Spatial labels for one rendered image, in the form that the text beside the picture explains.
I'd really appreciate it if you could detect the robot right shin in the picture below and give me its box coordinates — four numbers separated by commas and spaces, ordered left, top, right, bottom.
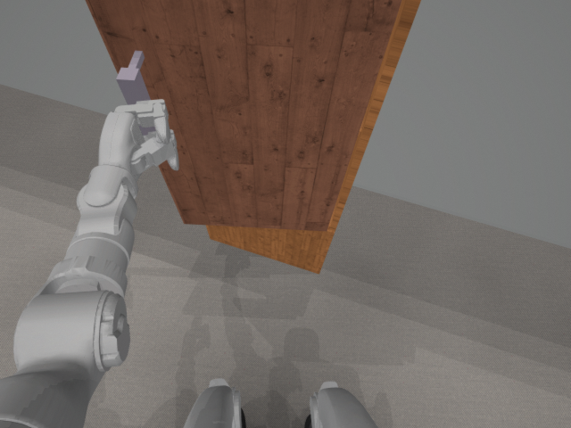
319, 381, 338, 391

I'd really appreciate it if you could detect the handle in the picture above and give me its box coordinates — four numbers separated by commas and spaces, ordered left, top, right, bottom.
116, 51, 156, 136

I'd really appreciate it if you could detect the cupboard door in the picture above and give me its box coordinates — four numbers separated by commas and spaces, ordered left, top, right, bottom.
86, 0, 402, 231

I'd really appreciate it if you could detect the left robot hand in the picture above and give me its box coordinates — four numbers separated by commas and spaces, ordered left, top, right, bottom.
98, 99, 179, 182

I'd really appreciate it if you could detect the left robot upper arm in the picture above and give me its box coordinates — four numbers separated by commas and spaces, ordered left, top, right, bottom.
0, 290, 130, 428

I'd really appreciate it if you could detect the left robot forearm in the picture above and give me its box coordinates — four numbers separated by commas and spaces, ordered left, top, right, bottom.
13, 165, 138, 369

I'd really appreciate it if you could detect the robot left thigh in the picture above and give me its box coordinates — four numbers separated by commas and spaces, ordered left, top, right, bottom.
184, 385, 242, 428

